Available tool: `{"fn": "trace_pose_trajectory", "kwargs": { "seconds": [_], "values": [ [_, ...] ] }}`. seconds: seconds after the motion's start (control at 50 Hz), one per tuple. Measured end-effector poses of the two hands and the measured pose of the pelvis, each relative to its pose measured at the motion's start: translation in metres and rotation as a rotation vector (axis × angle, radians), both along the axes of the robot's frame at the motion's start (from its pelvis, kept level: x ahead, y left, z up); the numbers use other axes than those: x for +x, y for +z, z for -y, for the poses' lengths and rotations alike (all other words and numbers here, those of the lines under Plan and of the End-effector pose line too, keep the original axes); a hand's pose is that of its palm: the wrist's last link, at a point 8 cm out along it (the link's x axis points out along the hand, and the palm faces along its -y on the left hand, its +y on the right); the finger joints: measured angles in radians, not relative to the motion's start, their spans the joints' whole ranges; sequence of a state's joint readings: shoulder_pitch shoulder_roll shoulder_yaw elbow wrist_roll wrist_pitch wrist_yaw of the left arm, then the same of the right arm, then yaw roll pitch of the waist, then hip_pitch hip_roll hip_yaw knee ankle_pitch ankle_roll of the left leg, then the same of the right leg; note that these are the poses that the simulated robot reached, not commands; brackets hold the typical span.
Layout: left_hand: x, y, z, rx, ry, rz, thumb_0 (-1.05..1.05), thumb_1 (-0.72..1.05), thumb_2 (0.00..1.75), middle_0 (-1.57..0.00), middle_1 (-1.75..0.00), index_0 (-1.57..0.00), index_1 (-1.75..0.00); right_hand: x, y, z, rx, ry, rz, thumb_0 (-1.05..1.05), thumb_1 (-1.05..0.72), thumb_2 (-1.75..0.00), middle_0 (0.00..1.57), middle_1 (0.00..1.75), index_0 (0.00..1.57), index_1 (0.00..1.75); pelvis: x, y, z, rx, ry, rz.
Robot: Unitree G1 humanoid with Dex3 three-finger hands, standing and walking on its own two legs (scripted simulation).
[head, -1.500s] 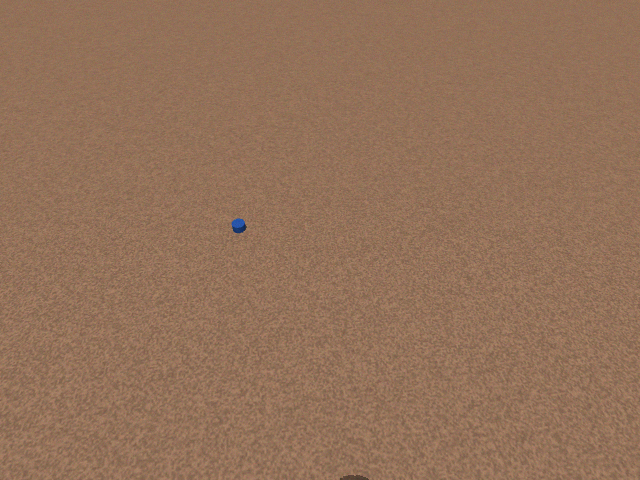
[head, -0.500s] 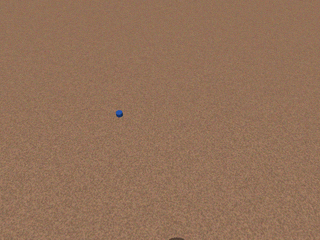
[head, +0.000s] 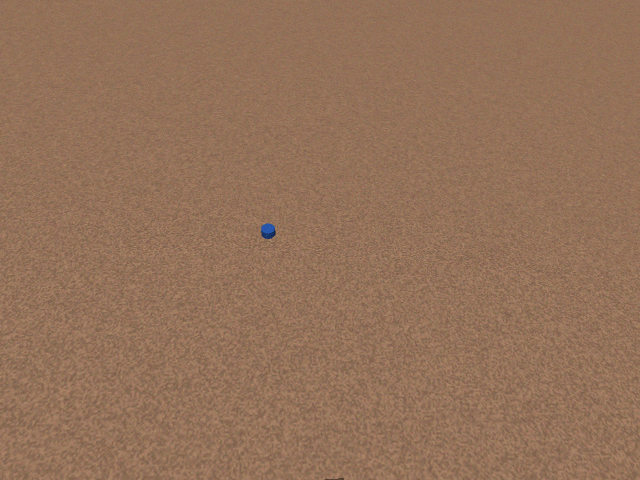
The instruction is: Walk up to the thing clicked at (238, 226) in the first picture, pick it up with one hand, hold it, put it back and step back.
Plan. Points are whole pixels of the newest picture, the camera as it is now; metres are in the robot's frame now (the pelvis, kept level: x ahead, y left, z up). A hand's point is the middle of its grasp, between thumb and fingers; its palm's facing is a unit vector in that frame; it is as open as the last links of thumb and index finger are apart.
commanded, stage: walk up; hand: left
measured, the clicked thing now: (268, 231) +1.17 +0.18 -0.74
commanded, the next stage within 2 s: none
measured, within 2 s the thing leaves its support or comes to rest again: neither
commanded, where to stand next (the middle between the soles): +0.77 -0.02 m, yaw +3 degrees
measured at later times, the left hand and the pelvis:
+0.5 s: hand (153, 394) +0.26 +0.24 -0.10, palm faces +0.06 -0.92 -0.39, open 7.3 cm; pelvis +0.21 -0.04 +0.01, yaw +4 degrees
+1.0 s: hand (171, 296) +0.44 +0.26 -0.13, palm faces -0.01 -0.94 -0.34, open 7.3 cm; pelvis +0.41 -0.01 +0.02, yaw +4 degrees
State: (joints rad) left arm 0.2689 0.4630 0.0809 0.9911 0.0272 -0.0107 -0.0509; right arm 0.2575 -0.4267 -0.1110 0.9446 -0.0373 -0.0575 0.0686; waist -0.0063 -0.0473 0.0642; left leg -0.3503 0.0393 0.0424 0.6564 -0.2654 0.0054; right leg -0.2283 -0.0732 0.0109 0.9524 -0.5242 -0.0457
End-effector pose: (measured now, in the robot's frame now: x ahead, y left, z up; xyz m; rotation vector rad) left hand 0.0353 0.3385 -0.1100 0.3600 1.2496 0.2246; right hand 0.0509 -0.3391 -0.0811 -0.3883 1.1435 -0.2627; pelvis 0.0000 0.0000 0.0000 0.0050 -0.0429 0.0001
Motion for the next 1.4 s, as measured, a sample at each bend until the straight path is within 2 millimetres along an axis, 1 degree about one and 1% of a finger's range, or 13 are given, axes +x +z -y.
{"fn": "trace_pose_trajectory", "kwargs": {
  "seconds": [0.1,0.2,0.28,0.36,0.56,0.66,0.76,0.86,0.96,1.08,1.16,1.26,1.4],
  "values": [
    [0.058,0.012,0.004,-0.029,-0.037,0.069,0.01,0.91,0.89,-0.2,-0.3,-0.2,-0.3,0.013,0.004,-0.02,0.036,-0.004,-0.028,0.0,-0.91,-0.9,0.21,0.3,0.2,0.3,0.035,0.012,-0.003,0.012,0.006,0.007],
    [0.115,0.026,0.018,-0.046,-0.07,0.113,0.0,0.91,0.89,-0.2,-0.3,-0.21,-0.3,0.038,-0.002,-0.023,0.076,0.0,-0.055,0.0,-0.9,-0.9,0.21,0.3,0.21,0.3,0.075,0.017,0.002,0.018,0.017,0.005],
    [0.161,0.034,0.032,-0.027,-0.08,0.143,0.0,0.91,0.89,-0.2,-0.3,-0.21,-0.3,0.072,-0.016,-0.011,0.102,0.002,-0.065,0.01,-0.9,-0.9,0.21,0.3,0.21,0.3,0.114,0.012,0.015,0.023,0.024,0.001],
    [0.2,0.034,0.044,0.02,-0.055,0.212,0.0,0.91,0.89,-0.2,-0.3,-0.21,-0.3,0.123,-0.037,0.009,0.103,0.036,-0.076,0.01,-0.9,-0.9,0.21,0.3,0.21,0.3,0.153,-0.002,0.033,-0.003,0.044,0.007],
    [0.209,0.044,0.059,0.002,0.054,0.124,0.0,0.9,0.89,-0.21,-0.3,-0.21,-0.3,0.282,-0.01,0.009,0.098,0.177,0.027,0.01,-0.91,-0.9,0.21,0.3,0.2,0.3,0.231,0.018,0.037,-0.011,0.069,-0.007],
    [0.219,0.029,0.047,-0.021,0.092,0.055,0.0,0.9,0.89,-0.21,-0.3,-0.21,-0.3,0.348,0.003,-0.004,0.068,0.23,0.038,0.01,-0.91,-0.9,0.21,0.3,0.2,0.3,0.275,0.015,0.029,-0.025,0.081,-0.016],
    [0.251,0.001,0.029,-0.044,0.11,-0.003,0.0,0.9,0.89,-0.21,-0.3,-0.21,-0.3,0.408,0.005,-0.023,0.022,0.253,0.104,0.0,-0.91,-0.9,0.21,0.3,0.2,0.3,0.321,0.0,0.009,-0.009,0.083,-0.008],
    [0.309,0.002,0.027,-0.061,0.068,0.001,0.0,0.91,0.89,-0.2,-0.3,-0.21,-0.3,0.433,0.017,-0.033,0.034,0.2,0.137,0.0,-0.91,-0.9,0.21,0.3,0.2,0.3,0.359,0.009,0.006,-0.002,0.074,-0.003],
    [0.371,0.014,0.028,-0.06,0.021,0.038,0.0,0.91,0.89,-0.2,-0.3,-0.21,-0.3,0.443,0.018,-0.025,0.043,0.169,0.094,0.0,-0.9,-0.9,0.21,0.3,0.2,0.3,0.397,0.016,0.01,0.007,0.065,-0.01],
    [0.452,0.03,0.04,-0.019,-0.028,0.082,0.0,0.91,0.89,-0.2,-0.3,-0.21,-0.3,0.457,-0.002,0.004,0.068,0.111,0.017,0.0,-0.9,-0.9,0.21,0.3,0.21,0.3,0.447,0.013,0.027,0.022,0.059,-0.016],
    [0.504,0.034,0.053,0.036,-0.041,0.155,0.0,0.91,0.89,-0.2,-0.3,-0.21,-0.3,0.479,-0.028,0.028,0.077,0.089,-0.036,0.01,-0.9,-0.9,0.21,0.3,0.2,0.3,0.483,-0.001,0.046,0.003,0.064,-0.007],
    [0.535,0.047,0.071,0.041,-0.017,0.198,0.0,0.91,0.89,-0.2,-0.3,-0.21,-0.3,0.525,-0.033,0.031,0.098,0.105,-0.061,0.01,-0.91,-0.9,0.21,0.3,0.2,0.3,0.515,0.006,0.055,0.004,0.071,-0.002],
    [0.549,0.046,0.075,0.018,0.005,0.138,0.0,0.9,0.89,-0.21,-0.3,-0.21,-0.3,0.591,-0.017,0.022,0.113,0.151,-0.028,0.01,-0.91,-0.9,0.21,0.3,0.2,0.3,0.558,0.016,0.054,-0.01,0.067,-0.012]
  ]
}}
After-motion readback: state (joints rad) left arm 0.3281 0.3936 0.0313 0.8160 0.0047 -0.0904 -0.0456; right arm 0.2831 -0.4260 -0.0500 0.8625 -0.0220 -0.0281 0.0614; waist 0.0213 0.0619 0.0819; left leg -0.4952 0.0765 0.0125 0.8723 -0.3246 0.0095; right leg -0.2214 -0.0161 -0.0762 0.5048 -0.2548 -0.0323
